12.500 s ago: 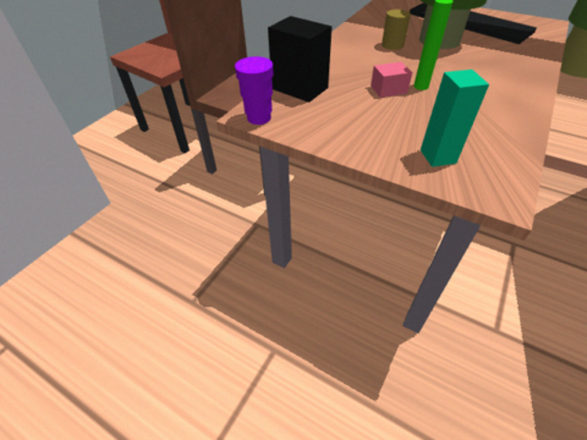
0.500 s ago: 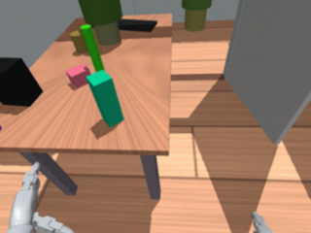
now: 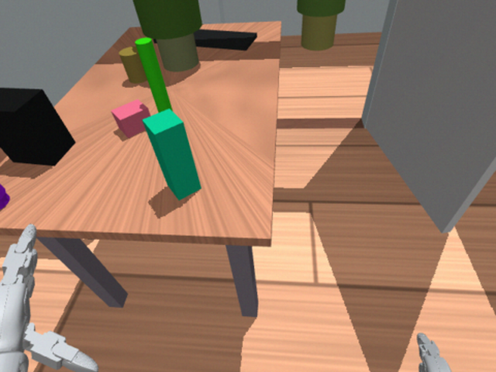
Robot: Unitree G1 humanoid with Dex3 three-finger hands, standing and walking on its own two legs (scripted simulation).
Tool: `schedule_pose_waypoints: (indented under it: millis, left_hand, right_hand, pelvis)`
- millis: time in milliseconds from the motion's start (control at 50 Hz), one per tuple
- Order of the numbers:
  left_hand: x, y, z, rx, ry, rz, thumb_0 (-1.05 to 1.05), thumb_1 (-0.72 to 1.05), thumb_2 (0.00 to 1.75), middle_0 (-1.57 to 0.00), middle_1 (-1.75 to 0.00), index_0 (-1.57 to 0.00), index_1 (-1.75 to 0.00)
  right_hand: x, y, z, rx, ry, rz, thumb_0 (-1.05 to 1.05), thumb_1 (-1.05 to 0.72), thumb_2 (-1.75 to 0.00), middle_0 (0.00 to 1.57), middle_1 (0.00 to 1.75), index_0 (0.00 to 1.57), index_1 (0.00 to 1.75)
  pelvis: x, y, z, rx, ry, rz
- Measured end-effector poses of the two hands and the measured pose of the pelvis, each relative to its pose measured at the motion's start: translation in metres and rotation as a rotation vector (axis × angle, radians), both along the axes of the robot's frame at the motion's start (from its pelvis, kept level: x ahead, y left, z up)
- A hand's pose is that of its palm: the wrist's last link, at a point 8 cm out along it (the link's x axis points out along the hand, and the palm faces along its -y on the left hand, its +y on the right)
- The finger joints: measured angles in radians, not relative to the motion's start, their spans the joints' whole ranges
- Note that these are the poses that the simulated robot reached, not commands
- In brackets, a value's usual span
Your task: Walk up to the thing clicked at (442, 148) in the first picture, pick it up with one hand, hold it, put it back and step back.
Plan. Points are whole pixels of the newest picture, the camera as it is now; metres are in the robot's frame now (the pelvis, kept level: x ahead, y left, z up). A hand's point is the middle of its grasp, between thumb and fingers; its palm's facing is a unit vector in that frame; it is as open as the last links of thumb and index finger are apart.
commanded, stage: rise first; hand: left
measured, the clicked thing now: (174, 157) +0.53 +0.22 +0.04
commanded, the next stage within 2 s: go down in 0.66 s
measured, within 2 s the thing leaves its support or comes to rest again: neither
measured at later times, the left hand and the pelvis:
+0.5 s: hand (52, 290) +0.19 +0.28 +0.12, palm faces +0.36 -0.81 -0.47, open 17.6 cm; pelvis +0.00 +0.01 +0.00, yaw +0 degrees
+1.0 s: hand (46, 270) +0.21 +0.28 +0.14, palm faces +0.39 -0.83 -0.41, open 17.5 cm; pelvis +0.00 +0.01 -0.01, yaw +0 degrees
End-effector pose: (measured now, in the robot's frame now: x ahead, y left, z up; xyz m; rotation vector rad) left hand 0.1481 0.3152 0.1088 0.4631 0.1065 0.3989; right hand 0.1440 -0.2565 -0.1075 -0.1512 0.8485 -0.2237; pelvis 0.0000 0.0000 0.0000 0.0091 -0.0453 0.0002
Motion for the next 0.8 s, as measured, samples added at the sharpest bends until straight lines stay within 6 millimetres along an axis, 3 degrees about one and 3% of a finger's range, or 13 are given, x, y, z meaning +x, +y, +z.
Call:
schedule_pose_waypoints:
  millis: [800]
  left_hand:
    - [0.009, 0.000, 0.045, 0.093, -0.215, -0.091, -0.01, -0.61, 0.06, -0.08, -0.09, -0.08, -0.09]
  right_hand:
    - [0.004, 0.006, 0.004, 0.003, -0.038, -0.003, -0.01, 0.45, -0.07, 0.06, 0.05, 0.06, 0.05]
  pelvis:
    - [0.003, 0.009, -0.002, -0.002, -0.002, -0.004]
